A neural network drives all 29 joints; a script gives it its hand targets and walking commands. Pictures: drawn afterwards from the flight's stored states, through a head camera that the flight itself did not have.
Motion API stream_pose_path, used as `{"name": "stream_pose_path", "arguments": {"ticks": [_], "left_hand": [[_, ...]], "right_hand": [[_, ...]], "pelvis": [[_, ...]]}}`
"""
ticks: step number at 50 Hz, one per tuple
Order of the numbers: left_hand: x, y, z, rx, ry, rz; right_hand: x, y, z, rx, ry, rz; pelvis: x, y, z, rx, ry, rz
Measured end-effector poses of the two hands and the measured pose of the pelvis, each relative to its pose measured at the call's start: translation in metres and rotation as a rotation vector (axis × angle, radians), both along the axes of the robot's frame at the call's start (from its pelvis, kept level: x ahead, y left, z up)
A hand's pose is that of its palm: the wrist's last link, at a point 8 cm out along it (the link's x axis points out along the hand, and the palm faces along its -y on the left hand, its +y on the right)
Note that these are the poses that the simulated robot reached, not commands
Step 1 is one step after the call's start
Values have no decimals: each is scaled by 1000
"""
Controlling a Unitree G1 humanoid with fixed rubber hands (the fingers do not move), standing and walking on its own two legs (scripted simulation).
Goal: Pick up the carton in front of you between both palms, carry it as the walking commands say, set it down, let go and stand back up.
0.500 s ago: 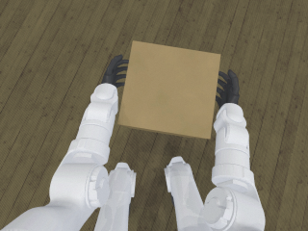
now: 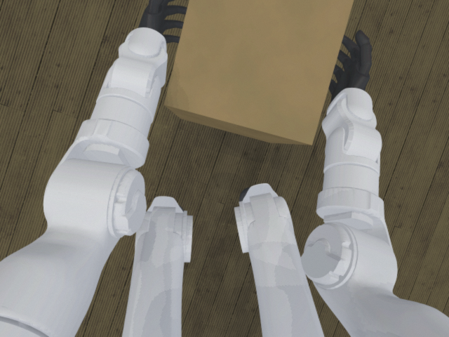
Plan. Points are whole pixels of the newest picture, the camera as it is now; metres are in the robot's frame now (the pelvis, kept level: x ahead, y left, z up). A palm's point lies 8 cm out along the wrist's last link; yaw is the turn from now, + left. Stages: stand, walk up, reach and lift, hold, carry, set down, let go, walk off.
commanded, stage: set down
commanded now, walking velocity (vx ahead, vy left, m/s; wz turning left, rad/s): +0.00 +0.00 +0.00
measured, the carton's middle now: (245, 74) +0.51 -0.08 -0.21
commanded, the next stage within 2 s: none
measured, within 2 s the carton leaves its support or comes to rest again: rests again in 0.84 s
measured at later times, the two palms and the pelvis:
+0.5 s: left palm (169, 43) +0.58 +0.05 -0.23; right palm (325, 92) +0.47 -0.24 -0.22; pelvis +0.01 +0.00 -0.06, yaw -1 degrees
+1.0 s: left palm (168, 51) +0.57 +0.05 -0.25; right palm (320, 98) +0.47 -0.24 -0.24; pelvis +0.00 +0.01 -0.08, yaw -2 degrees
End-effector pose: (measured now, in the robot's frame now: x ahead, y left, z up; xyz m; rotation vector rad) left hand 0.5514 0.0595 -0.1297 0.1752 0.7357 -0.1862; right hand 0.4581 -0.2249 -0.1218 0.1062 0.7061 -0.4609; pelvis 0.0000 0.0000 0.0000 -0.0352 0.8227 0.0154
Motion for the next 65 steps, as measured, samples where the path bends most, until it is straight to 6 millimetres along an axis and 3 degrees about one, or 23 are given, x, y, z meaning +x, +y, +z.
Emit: {"name": "stream_pose_path", "arguments": {"ticks": [12,17,26,44,65], "left_hand": [[17,-13,-78,21,18,-53],[19,-14,-96,26,27,-69],[25,-13,-102,20,27,-73],[16,-7,-122,35,58,-82],[18,-7,-127,-24,50,-117]], "right_hand": [[8,-10,-76,1,27,-29],[9,-11,-91,8,36,-42],[12,-10,-97,13,34,-31],[7,-8,-115,16,77,28],[7,-15,-122,13,91,70]], "pelvis": [[-3,1,-45,-11,-28,3],[3,0,-55,-14,-65,7],[10,4,-64,-24,-60,3],[5,10,-73,-35,-114,8],[2,14,-81,-49,-143,2]]}}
